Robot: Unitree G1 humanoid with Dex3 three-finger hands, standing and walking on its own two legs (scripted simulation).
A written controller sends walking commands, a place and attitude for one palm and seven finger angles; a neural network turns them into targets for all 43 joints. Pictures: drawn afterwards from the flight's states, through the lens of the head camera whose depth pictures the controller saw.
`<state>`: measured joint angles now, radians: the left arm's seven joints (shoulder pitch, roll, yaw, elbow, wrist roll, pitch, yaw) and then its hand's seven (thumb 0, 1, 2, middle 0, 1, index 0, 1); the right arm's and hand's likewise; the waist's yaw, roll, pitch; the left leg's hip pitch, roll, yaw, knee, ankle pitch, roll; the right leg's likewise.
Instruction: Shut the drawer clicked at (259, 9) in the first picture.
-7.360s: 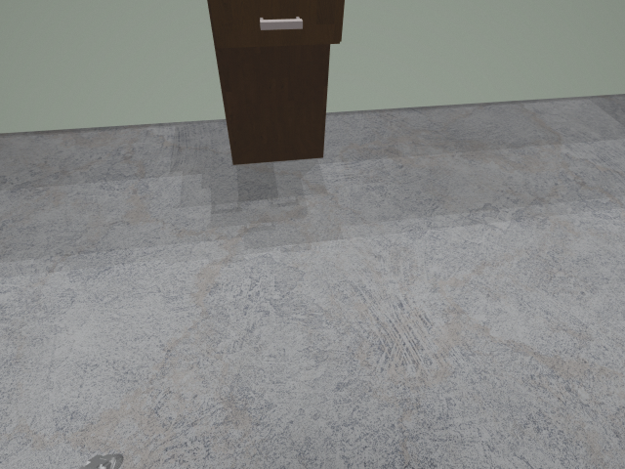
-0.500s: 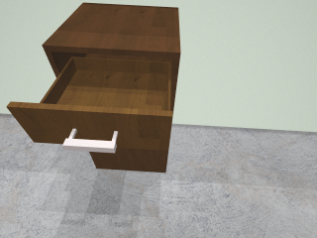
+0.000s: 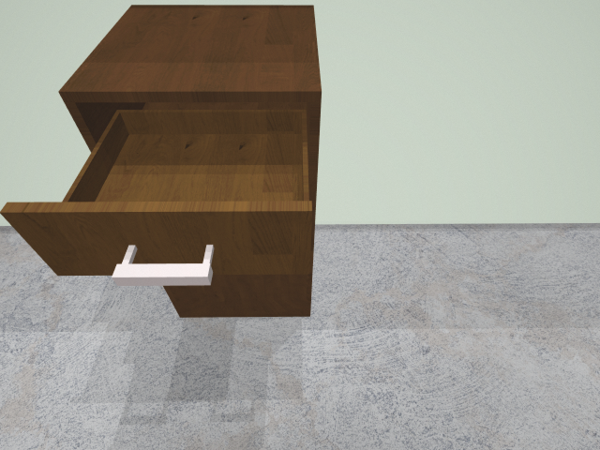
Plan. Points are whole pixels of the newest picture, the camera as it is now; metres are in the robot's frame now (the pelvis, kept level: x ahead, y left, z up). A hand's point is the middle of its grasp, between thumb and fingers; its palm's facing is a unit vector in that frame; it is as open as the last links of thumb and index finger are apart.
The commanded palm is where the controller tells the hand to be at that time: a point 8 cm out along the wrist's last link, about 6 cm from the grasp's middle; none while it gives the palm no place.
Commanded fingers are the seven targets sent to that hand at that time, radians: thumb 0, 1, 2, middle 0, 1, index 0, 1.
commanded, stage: look again from close up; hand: left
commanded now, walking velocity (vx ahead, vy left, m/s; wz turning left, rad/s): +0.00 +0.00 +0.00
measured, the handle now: (167, 262) +0.36 +0.22 +0.03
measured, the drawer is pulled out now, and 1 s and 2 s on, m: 0.28 0.28 0.28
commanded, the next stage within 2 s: shuffle to correct the standing spot in 0.48 s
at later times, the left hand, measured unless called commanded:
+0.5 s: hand out of the picture +0.01 +0.16 -0.17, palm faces +0.01 -0.98 -0.22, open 7.3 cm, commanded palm none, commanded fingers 0.00 0.90 0.90 -0.20 -0.30 -0.20 -0.30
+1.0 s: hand out of the picture +0.04 +0.18 -0.17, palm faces +0.03 -0.98 -0.21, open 7.4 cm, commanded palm none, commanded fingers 0.00 0.90 0.90 -0.20 -0.30 -0.20 -0.30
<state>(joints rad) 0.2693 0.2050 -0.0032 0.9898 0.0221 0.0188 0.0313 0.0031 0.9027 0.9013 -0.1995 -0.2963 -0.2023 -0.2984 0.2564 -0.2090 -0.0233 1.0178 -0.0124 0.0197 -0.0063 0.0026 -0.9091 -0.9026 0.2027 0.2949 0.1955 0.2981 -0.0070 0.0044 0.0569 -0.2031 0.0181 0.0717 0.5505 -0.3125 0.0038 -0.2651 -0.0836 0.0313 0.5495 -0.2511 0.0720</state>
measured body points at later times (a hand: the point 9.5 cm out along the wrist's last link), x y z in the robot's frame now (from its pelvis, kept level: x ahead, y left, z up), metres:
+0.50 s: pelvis -0.01 -0.02 +0.00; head +0.00 -0.03 +0.45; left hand +0.01 +0.21 -0.15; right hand -0.01 -0.24 -0.16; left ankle -0.01 +0.12 -0.73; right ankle +0.03 -0.17 -0.73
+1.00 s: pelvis +0.04 +0.00 +0.00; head +0.05 -0.01 +0.45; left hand +0.04 +0.23 -0.15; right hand -0.01 -0.23 -0.16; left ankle -0.01 +0.11 -0.73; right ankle +0.03 -0.13 -0.73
